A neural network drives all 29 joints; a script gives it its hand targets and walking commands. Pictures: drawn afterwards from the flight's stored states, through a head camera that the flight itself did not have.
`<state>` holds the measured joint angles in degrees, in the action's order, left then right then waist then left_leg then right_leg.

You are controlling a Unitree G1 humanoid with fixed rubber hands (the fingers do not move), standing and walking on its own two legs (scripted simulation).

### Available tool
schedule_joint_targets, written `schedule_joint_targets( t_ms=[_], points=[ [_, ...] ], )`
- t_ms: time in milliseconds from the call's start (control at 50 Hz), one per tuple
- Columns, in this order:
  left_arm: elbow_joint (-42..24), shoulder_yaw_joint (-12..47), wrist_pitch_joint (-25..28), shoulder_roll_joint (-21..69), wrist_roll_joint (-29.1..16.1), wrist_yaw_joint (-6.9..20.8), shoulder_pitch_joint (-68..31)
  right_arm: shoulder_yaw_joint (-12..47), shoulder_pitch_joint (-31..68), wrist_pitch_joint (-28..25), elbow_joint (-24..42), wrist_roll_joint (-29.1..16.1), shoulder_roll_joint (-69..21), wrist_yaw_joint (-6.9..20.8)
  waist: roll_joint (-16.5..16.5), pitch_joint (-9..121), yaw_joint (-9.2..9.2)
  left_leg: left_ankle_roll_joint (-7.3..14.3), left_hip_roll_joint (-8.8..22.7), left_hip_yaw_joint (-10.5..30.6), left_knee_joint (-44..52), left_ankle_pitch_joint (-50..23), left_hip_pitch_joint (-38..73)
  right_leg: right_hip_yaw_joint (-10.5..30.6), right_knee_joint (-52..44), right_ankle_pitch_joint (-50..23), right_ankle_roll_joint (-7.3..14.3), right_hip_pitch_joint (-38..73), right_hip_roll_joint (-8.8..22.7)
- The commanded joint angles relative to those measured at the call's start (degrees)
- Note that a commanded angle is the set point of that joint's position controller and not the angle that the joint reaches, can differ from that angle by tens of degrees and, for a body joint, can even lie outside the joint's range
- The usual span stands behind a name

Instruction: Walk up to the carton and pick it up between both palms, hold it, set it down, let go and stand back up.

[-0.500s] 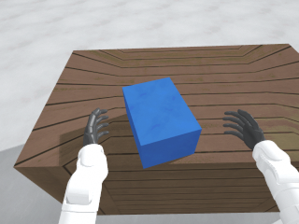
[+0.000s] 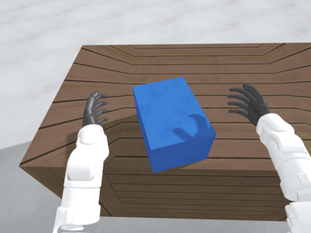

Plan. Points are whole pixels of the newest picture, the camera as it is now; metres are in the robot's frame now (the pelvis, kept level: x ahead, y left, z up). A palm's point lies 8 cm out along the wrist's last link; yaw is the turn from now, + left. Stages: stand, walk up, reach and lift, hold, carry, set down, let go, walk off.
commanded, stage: reach and lift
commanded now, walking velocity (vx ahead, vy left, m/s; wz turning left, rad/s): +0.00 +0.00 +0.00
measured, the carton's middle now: (168, 122) +0.46 +0.01 -0.02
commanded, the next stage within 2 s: none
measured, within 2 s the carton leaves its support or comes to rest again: neither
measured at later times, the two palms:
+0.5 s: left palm (90, 107) +0.36 +0.20 +0.15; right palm (243, 89) +0.45 -0.18 +0.14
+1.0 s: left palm (95, 99) +0.40 +0.21 +0.13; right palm (233, 81) +0.49 -0.16 +0.13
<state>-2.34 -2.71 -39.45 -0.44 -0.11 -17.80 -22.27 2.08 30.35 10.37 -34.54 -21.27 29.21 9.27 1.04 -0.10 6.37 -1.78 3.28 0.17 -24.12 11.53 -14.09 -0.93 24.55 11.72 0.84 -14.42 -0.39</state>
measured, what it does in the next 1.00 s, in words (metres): stands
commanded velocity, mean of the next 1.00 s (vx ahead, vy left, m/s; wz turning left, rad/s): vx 0.00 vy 0.00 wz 0.00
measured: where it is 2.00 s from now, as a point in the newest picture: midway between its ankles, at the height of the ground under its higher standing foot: outside the picture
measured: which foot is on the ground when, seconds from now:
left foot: down 0.00-1.00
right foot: down 0.00-1.00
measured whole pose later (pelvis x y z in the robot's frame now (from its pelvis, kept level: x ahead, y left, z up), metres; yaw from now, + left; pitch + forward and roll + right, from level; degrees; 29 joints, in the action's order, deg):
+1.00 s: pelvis +0.01 +0.00 +0.00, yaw +0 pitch +7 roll +0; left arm 28.1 -8.1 -27.5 -0.4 -0.1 -16.6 -45.3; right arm 5.2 54.9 9.2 -59.2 -21.3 28.8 8.9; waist 1.0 0.9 10.8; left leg -2.4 3.6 0.2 -24.1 11.7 -19.4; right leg -0.9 23.1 11.1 0.8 -19.0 -0.7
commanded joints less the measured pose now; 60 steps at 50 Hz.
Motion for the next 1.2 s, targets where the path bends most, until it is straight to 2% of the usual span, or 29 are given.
schedule_joint_targets(
  t_ms=[0, 300, 520, 720, 840, 980, 1120, 1180],
  points=[
    [-0.61, -4.89, 2.08, -0.14, -1.3, 0.91, -20.35, -1.51, 30.09, -0.68, -0.37, -1.34, 12.71, -0.38, -4.35, 20.08, 3.4, 0.49, -1.6, -1.49, 4.03, -16.64, 8.83, 1.93, -6.35, -10.21, 2.72, 4.36, -4.77],
    [8.53, -5.67, 2.72, -2.37, -2.53, 0.36, -32.11, -0.42, 42.41, 0.73, -9.16, -0.13, 12.29, 0.23, -3.73, 22.06, 5.38, -0.04, -1.74, -1.72, 3.82, -15.52, 5.31, 1.64, -6.0, -9.3, 2.86, 3.75, -4.88],
    [17.1, -6.69, 5.56, -3.26, -2.75, 0.1, -40.13, 0.7, 50.22, 0.18, -15.97, 0.99, 10.65, 0.05, -3.65, 24.4, 6.15, -0.38, -1.97, -1.99, 2.84, -16.91, 2.35, 1.34, -5.72, -10.68, 2.8, 2.91, -4.73],
    [22.77, -7.82, 9.02, -4.85, -3.06, 0.27, -45.85, 1.51, 55.57, -1.0, -18.88, 0.69, 9.7, -0.67, -3.42, 32.1, 6.59, -1.24, -2.09, -2.23, 1.08, -22.73, 0.56, 1.05, -4.79, -16.92, 2.6, 3.43, -5.0],
    [26.28, -9.22, 11.35, -4.04, -1.76, 1.17, -43.59, 2.67, 54.74, -2.46, -21.45, 0.49, 8.48, -1.13, -3.25, 35.55, 6.91, -2.21, -2.25, -2.67, -0.31, -29.08, 0.27, 0.95, -3.87, -25.11, 2.14, 5.24, -5.34],
    [29.45, -9.02, 17.53, -1.15, 0.2, 2.97, -39.87, 3.22, 52.32, -7.02, -23.99, 1.62, 5.22, -0.96, -2.24, 36.59, 6.94, -3.01, -2.21, -3.22, -1.56, -33.35, 0.2, 0.37, -3.7, -26.25, 2.12, 4.05, -5.59],
    [33.96, -6.61, 26.41, 1.05, 0.48, 3.36, -39.28, 2.0, 50.41, -12.38, -28.78, 4.29, 2.72, -0.51, -1.47, 38.18, 6.69, -3.41, -1.47, -3.24, -2.53, -33.1, 0.63, -0.69, -4.16, -19.01, 3.01, -2.03, -6.07],
    [37.77, -5.1, 30.53, 2.16, 0.36, 3.16, -39.11, 1.2, 50.02, -14.7, -31.98, 5.88, 1.59, -0.73, -1.77, 38.21, 6.19, -3.29, -1.14, -2.88, -2.89, -30.42, 0.28, -1.27, -4.37, -14.43, 3.5, -5.92, -6.15]
  ],
)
